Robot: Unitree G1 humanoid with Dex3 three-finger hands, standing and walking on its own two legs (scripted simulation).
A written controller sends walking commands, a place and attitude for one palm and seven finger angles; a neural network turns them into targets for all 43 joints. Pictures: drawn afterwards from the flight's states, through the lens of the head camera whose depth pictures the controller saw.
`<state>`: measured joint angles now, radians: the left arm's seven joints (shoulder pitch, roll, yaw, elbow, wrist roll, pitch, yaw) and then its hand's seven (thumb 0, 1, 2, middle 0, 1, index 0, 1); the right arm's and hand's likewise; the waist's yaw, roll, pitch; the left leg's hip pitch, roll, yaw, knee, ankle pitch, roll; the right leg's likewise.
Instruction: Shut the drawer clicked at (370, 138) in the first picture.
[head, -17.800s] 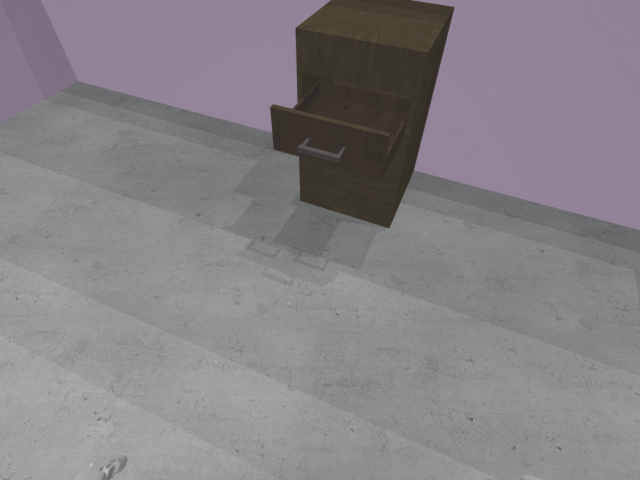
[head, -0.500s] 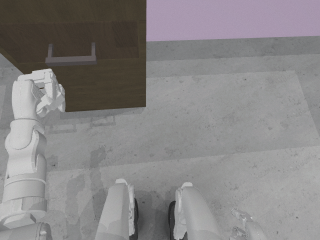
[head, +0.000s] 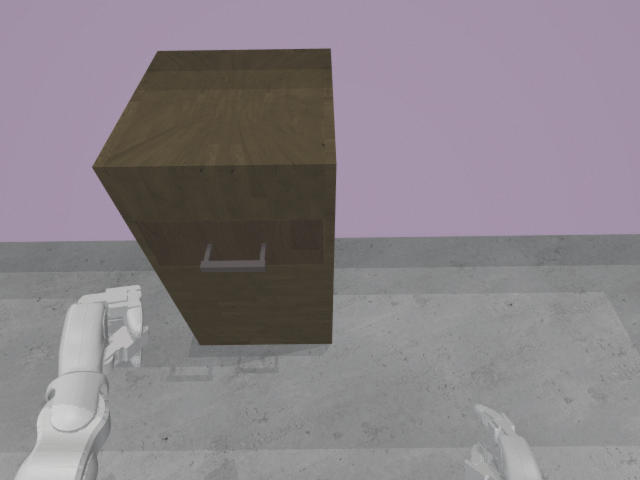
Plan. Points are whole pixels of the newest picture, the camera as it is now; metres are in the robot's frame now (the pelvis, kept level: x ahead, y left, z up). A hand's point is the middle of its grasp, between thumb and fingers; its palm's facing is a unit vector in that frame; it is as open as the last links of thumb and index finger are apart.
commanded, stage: draw the hand back to the body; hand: left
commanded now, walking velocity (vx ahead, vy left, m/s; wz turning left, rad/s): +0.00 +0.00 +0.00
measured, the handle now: (234, 257) +0.58 +0.22 -0.21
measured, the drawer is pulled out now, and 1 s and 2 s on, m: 0.00 0.00 0.00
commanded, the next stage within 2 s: step back with the hand held close in 0.58 s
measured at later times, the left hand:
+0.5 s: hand (38, 349) +0.19 +0.22 +0.21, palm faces +0.42 -0.80 -0.42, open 3.2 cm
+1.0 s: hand (65, 368) +0.19 +0.21 +0.18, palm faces +0.27 -0.82 -0.50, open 3.2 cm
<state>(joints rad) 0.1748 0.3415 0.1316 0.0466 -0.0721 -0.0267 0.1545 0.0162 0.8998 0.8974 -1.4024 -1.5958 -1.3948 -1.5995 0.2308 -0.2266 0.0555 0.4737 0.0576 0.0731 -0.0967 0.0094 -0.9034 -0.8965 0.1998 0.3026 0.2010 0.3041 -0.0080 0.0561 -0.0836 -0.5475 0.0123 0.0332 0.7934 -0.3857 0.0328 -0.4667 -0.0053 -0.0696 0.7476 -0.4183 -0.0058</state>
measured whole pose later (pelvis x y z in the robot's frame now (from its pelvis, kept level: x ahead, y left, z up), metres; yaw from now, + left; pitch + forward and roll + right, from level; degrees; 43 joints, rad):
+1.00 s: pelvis -0.01 -0.01 +0.03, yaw -1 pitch +1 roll +0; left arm 0.64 0.36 0.33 -0.49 -0.06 -0.18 0.11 0.01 0.89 0.90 -1.41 -1.60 -1.40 -1.60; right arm 0.18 -0.25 -0.03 0.56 0.02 -0.01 -0.06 0.01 -0.90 -0.90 0.20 0.30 0.20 0.30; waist -0.02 0.06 0.04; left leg -0.27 0.02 0.06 0.46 -0.21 0.02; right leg -0.21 0.01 -0.04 0.45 -0.25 -0.02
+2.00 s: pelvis -0.16 +0.03 +0.01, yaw +3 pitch +1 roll -5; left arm 0.56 0.47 0.46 -0.58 -0.04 -0.34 0.13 0.01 0.89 0.90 -1.41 -1.60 -1.41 -1.60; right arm 0.14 -0.20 -0.03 0.59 -0.02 -0.12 -0.06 0.01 -0.90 -0.90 0.20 0.30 0.20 0.30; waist -0.02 0.01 0.06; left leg -0.52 0.03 0.04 0.51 -0.02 0.08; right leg -0.35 0.11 0.05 0.81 -0.44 0.00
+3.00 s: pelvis -0.29 +0.06 +0.02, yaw -2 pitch -1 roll +0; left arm 0.55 0.41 0.35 -0.56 0.00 -0.21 0.14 0.01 0.89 0.90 -1.41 -1.60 -1.40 -1.60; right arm 0.22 -0.17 0.00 0.62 0.00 -0.15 -0.05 0.01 -0.90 -0.90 0.20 0.30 0.20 0.30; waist -0.03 -0.04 0.01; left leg -0.32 0.05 0.04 0.59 -0.26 -0.02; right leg -0.25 -0.01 -0.06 0.61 -0.35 -0.02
